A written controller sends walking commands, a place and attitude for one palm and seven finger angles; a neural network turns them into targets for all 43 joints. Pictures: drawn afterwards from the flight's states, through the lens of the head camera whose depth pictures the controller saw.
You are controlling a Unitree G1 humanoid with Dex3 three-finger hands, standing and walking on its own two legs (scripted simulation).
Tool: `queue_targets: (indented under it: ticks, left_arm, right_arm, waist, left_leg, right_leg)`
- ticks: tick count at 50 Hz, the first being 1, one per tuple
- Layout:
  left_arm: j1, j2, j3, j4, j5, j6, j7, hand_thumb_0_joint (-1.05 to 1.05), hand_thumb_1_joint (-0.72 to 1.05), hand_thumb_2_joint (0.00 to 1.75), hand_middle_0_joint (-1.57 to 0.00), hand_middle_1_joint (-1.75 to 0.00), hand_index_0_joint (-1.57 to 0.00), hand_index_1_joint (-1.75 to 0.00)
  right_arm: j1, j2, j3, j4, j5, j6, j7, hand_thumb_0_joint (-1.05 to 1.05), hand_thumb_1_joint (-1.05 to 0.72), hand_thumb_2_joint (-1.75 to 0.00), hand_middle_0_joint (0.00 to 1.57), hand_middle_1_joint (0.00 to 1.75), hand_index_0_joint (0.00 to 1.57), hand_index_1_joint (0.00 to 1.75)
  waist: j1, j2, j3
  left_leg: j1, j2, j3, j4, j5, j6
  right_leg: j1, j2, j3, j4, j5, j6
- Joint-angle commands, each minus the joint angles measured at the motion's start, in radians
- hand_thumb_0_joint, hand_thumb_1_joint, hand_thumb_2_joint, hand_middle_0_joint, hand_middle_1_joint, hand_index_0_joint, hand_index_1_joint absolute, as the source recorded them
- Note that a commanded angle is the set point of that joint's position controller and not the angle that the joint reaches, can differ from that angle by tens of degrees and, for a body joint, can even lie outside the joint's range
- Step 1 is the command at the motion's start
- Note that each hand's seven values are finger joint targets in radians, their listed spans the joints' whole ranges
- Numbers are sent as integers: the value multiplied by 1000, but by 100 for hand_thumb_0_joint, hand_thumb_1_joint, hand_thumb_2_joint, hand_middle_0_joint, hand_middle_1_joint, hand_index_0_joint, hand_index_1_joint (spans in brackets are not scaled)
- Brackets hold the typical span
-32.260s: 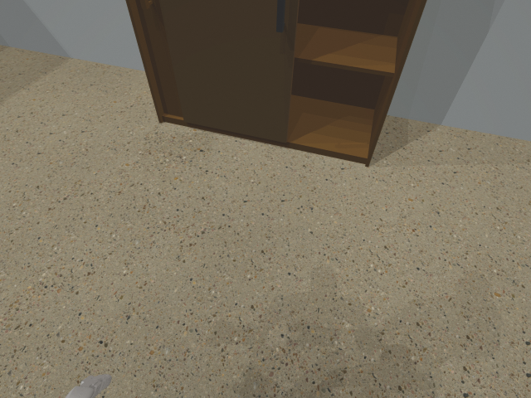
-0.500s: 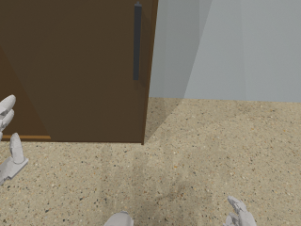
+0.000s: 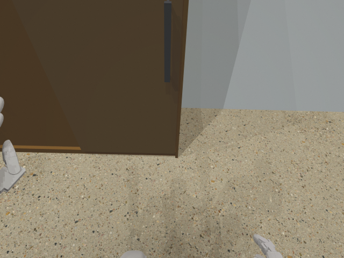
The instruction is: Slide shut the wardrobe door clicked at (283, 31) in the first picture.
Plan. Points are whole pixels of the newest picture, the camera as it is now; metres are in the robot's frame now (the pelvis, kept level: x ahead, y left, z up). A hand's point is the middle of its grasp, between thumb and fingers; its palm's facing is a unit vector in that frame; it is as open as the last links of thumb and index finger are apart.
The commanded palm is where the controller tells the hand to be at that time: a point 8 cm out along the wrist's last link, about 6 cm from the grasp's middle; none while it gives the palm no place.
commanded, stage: stop stepping back and stand still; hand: left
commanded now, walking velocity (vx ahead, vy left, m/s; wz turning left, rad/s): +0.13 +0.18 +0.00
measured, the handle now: (167, 44) +0.91 +0.09 +0.10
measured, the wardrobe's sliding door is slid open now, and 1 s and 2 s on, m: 0.00 0.00 0.00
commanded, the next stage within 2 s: let the arm hang, fingers relaxed in 0.86 s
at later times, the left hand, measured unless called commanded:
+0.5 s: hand (11, 167) +0.21 +0.29 +0.18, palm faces +0.49 -0.75 -0.44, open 7.4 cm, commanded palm +0.15 +0.33 +0.19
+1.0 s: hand (21, 164) +0.24 +0.32 +0.14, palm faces +0.37 -0.81 -0.46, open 7.4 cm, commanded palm none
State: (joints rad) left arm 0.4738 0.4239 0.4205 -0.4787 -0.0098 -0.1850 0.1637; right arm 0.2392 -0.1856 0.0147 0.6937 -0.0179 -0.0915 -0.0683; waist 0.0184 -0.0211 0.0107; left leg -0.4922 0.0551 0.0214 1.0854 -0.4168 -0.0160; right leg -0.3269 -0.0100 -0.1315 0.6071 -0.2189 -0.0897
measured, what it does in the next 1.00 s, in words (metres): steps on the spot: left foot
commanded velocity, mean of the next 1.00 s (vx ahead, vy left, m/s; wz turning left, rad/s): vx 0.01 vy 0.01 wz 0.00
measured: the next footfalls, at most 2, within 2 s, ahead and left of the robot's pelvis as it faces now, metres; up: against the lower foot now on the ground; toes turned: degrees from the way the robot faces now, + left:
left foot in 0.24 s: +0.07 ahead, +0.15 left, +0.00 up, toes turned +4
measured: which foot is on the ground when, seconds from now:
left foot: up 0.00-0.22, down 0.24-1.00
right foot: down 0.00-1.00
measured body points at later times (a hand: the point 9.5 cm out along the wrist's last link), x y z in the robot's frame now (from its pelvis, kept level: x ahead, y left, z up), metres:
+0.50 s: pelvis +0.01 +0.02 +0.00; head +0.01 +0.02 +0.45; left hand +0.17 +0.32 +0.21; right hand +0.17 -0.21 -0.09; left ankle +0.03 +0.15 -0.72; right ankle +0.06 -0.07 -0.73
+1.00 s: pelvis +0.03 +0.05 +0.01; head +0.04 +0.06 +0.46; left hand +0.22 +0.36 +0.16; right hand +0.22 -0.18 -0.07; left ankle +0.03 +0.15 -0.73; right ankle +0.06 -0.07 -0.72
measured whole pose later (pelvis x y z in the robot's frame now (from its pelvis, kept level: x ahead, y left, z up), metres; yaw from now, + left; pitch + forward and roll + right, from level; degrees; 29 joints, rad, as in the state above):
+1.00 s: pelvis +0.03 +0.05 +0.01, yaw +1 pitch +1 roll -1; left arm 0.45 0.40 0.32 -0.33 0.01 -0.19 0.12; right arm 0.17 -0.23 0.00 0.65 0.00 -0.12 -0.03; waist 0.02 0.00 0.00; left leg -0.27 0.01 0.07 0.55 -0.28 0.03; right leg -0.29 -0.02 -0.06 0.49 -0.21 0.00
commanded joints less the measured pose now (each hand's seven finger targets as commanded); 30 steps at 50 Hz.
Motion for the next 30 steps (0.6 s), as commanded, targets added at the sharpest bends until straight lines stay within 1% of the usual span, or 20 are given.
queue_targets:
  ticks: [1,2,5,7,9,10,11,12,13,14,15,17,18,20,22,23,25,27,28,30]
  left_arm:
    - [-33,151,103,-109,-28,-35,5,0,90,90,-20,-30,-20,-30]
    - [-37,139,87,-116,-33,-37,2,0,90,90,-20,-30,-20,-30]
    - [-67,148,69,-170,-29,-45,13,0,90,90,-20,-30,-20,-30]
    - [-100,167,69,-249,-24,-47,28,0,90,90,-20,-30,-20,-30]
    - [-77,169,82,-272,-20,-45,43,0,90,90,-20,-30,-20,-30]
    - [-74,167,85,-282,-22,-49,46,0,90,90,-20,-30,-20,-30]
    - [-78,166,93,-301,-22,-57,50,0,90,90,-20,-30,-20,-30]
    - [-58,165,104,-298,-17,-62,55,0,90,90,-20,-30,-20,-30]
    - [-63,176,117,-279,-3,-59,59,0,90,90,-20,-30,-20,-30]
    - [-59,188,140,-252,-2,-59,55,0,90,90,-20,-30,-20,-30]
    - [-9,171,140,-210,-1,-56,43,0,90,90,-20,-30,-20,-30]
    - [3,168,147,-199,2,-52,36,0,90,90,-20,-30,-20,-30]
    - [4,159,129,-181,4,-55,33,0,90,90,-20,-30,-20,-30]
    - [8,161,121,-164,-16,-46,23,0,90,90,-20,-30,-20,-30]
    - [5,145,103,-161,-25,-35,20,0,90,90,-20,-30,-20,-30]
    - [7,144,105,-158,-26,-35,20,0,90,90,-20,-30,-20,-30]
    - [6,150,110,-173,-25,-39,23,0,90,90,-20,-30,-20,-30]
    - [-18,148,105,-222,-24,-47,23,0,90,90,-20,-30,-20,-30]
    - [-8,150,110,-231,-21,-51,23,0,90,90,-20,-30,-20,-30]
    - [5,143,107,-214,-12,-48,21,0,90,90,-20,-30,-20,-30]
  right_arm:
    - [-94,-137,-69,-165,17,-46,-9,0,-90,-90,20,30,20,30]
    - [-109,-138,-68,-170,22,-48,-14,0,-90,-90,20,30,20,30]
    - [-103,-145,-67,-182,21,-66,-24,0,-90,-90,20,30,20,30]
    - [-104,-144,-70,-194,18,-83,-32,0,-90,-90,20,30,20,30]
    - [-81,-146,-68,-201,5,-92,-37,0,-90,-90,20,30,20,30]
    - [-76,-157,-73,-210,2,-96,-41,0,-90,-90,20,30,20,30]
    - [-79,-177,-75,-221,1,-98,-42,0,-90,-90,20,30,20,30]
    - [-87,-186,-74,-230,7,-93,-42,0,-90,-90,20,30,20,30]
    - [-101,-170,-68,-231,9,-85,-37,0,-90,-90,20,30,20,30]
    - [-107,-155,-72,-220,14,-84,-32,0,-90,-90,20,30,20,30]
    - [-105,-164,-77,-217,22,-83,-26,0,-90,-90,20,30,20,30]
    - [-98,-158,-70,-229,28,-86,-19,0,-90,-90,20,30,20,30]
    - [-99,-146,-66,-228,29,-85,-14,0,-90,-90,20,30,20,30]
    - [-92,-135,-73,-218,30,-80,0,0,-90,-90,20,30,20,30]
    - [-104,-139,-73,-213,34,-73,4,0,-90,-90,20,30,20,30]
    - [-102,-134,-63,-210,34,-71,5,0,-90,-90,20,30,20,30]
    - [-102,-131,-54,-204,32,-73,2,0,-90,-90,20,30,20,30]
    - [-120,-148,-58,-213,28,-76,-11,0,-90,-90,20,30,20,30]
    - [-125,-154,-58,-222,27,-75,-15,0,-90,-90,20,30,20,30]
    - [-131,-139,-47,-227,29,-72,-15,0,-90,-90,20,30,20,30]
  waist:
    - [-29,-49,-13]
    - [-30,-75,-1]
    - [-23,-116,-35]
    - [-14,-95,-67]
    - [-20,-30,-100]
    - [-26,29,-93]
    - [-28,174,-76]
    - [-19,317,-51]
    - [-14,298,-10]
    - [-5,236,-17]
    - [-4,228,-36]
    - [-13,237,-16]
    - [-19,119,-15]
    - [-24,-159,-53]
    - [-19,-137,-30]
    - [-18,-117,-39]
    - [-23,-103,-75]
    - [-18,30,-103]
    - [-7,109,-102]
    - [-1,144,-72]
  left_leg:
    - [-78,21,14,59,102,-9]
    - [-56,22,22,0,109,-7]
    - [47,15,55,-213,67,9]
    - [166,7,63,-377,17,28]
    - [296,-30,85,-538,29,40]
    - [333,-13,40,-620,-6,55]
    - [338,83,-116,-721,-93,101]
    - [320,214,-295,-824,-115,145]
    - [225,262,-336,-875,-6,168]
    - [184,231,-261,-839,85,147]
    - [109,188,-180,-815,-21,116]
    - [49,106,-69,-701,19,88]
    - [49,61,-32,-605,84,64]
    - [79,-36,40,-375,35,7]
    - [93,-17,12,-318,13,4]
    - [100,-8,5,-357,28,8]
    - [195,-9,3,-523,127,19]
    - [278,37,-45,-647,236,35]
    - [265,89,-112,-697,264,54]
    - [180,111,-135,-760,175,62]
  right_leg:
    - [-39,-283,384,-449,-507,-55]
    - [-46,-272,344,-447,-474,-44]
    - [-20,-282,320,-433,-441,-36]
    - [-10,-295,318,-395,-433,-40]
    - [-8,-246,269,-312,-407,-25]
    - [-28,-206,241,-234,-393,-1]
    - [-82,-127,194,-88,-360,36]
    - [-114,-39,87,72,-255,81]
    - [-85,-10,78,172,-252,94]
    - [-36,-24,89,160,-252,96]
    - [55,-24,82,94,-243,97]
    - [168,-32,88,-103,-75,94]
    - [169,-79,167,-180,-7,76]
    - [101,-255,453,-330,-74,-9]
    - [62,-282,459,-368,-147,-37]
    - [81,-275,418,-337,-109,-39]
    - [100,-220,303,-253,6,-5]
    - [93,-131,208,-166,23,49]
    - [96,-77,171,-127,15,76]
    - [131,-37,127,-117,-24,98]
